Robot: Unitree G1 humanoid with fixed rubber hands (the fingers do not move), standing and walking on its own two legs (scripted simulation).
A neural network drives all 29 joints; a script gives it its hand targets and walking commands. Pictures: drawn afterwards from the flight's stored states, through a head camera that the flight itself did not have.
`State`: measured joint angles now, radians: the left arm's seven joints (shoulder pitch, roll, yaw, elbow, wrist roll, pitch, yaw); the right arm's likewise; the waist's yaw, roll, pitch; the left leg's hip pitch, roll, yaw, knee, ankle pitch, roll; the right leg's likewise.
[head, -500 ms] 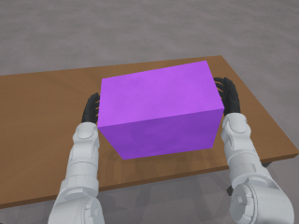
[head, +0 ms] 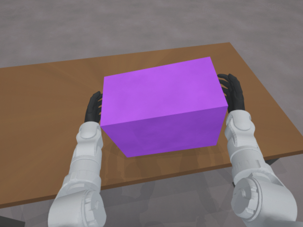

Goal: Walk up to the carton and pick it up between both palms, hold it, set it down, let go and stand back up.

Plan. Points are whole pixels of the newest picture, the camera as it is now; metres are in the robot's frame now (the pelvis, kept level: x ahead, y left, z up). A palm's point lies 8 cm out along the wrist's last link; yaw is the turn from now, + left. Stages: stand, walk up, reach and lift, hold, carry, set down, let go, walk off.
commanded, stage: set down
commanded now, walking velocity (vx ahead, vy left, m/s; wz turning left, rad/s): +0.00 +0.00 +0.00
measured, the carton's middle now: (163, 113) +0.44 +0.01 +0.02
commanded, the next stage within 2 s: none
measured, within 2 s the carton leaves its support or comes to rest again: rests again in 1.02 s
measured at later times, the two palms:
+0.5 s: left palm (100, 122) +0.40 +0.20 +0.02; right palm (231, 110) +0.43 -0.18 +0.05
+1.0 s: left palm (104, 124) +0.41 +0.20 -0.01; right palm (229, 119) +0.43 -0.19 +0.01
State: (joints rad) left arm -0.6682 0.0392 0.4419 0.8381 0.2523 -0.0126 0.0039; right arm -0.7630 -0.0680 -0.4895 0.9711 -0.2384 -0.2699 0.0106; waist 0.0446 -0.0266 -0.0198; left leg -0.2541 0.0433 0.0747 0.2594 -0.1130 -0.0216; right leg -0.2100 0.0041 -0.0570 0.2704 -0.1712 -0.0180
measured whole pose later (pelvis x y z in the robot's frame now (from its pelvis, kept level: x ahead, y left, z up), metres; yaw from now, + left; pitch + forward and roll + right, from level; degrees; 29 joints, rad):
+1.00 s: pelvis -0.01 +0.00 -0.01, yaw -1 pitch +23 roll +0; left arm -0.85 0.12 0.44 1.28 0.13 -0.36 0.07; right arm -0.87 -0.13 -0.55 1.20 -0.30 -0.40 -0.01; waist 0.05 0.01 -0.16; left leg -0.65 0.06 0.10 0.35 -0.11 -0.01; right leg -0.62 0.00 -0.07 0.37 -0.16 -0.02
